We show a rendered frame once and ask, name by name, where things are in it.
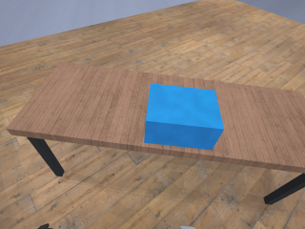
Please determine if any carton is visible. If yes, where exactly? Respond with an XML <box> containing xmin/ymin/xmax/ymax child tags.
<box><xmin>144</xmin><ymin>83</ymin><xmax>224</xmax><ymax>150</ymax></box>

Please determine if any table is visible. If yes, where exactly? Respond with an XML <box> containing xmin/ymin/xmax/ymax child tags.
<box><xmin>6</xmin><ymin>62</ymin><xmax>305</xmax><ymax>205</ymax></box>

